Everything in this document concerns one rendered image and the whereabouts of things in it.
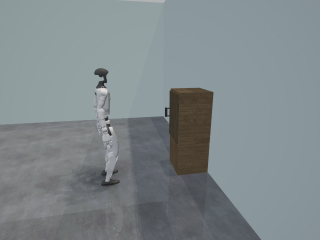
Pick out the handle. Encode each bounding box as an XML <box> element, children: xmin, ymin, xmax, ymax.
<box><xmin>165</xmin><ymin>107</ymin><xmax>170</xmax><ymax>117</ymax></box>

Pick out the right robot hand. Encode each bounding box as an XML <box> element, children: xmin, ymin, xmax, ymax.
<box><xmin>102</xmin><ymin>133</ymin><xmax>113</xmax><ymax>149</ymax></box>

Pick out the robot torso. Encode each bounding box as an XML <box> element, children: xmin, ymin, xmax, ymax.
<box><xmin>95</xmin><ymin>86</ymin><xmax>111</xmax><ymax>130</ymax></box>

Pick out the cupboard door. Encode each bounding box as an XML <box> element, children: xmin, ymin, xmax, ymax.
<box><xmin>169</xmin><ymin>90</ymin><xmax>180</xmax><ymax>144</ymax></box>

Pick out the robot left forearm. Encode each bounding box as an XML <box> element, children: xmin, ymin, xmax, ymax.
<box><xmin>94</xmin><ymin>107</ymin><xmax>99</xmax><ymax>123</ymax></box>

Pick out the left robot hand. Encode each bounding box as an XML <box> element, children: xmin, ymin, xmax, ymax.
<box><xmin>97</xmin><ymin>123</ymin><xmax>102</xmax><ymax>136</ymax></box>

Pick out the right robot thigh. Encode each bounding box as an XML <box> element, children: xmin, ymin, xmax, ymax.
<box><xmin>106</xmin><ymin>125</ymin><xmax>119</xmax><ymax>159</ymax></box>

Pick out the robot right upper arm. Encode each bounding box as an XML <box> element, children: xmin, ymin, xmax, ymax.
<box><xmin>96</xmin><ymin>88</ymin><xmax>108</xmax><ymax>113</ymax></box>

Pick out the robot left upper arm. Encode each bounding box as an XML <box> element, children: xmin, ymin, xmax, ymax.
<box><xmin>93</xmin><ymin>96</ymin><xmax>97</xmax><ymax>108</ymax></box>

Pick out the robot right forearm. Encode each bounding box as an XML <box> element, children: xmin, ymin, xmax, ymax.
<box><xmin>98</xmin><ymin>109</ymin><xmax>108</xmax><ymax>134</ymax></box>

